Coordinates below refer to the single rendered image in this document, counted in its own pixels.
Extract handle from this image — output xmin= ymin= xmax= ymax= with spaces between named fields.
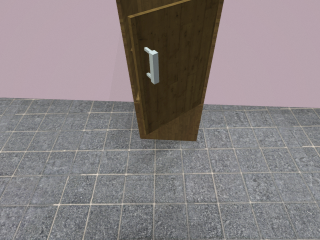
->
xmin=144 ymin=47 xmax=159 ymax=85

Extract cupboard door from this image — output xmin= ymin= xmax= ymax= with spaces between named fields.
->
xmin=127 ymin=0 xmax=220 ymax=135

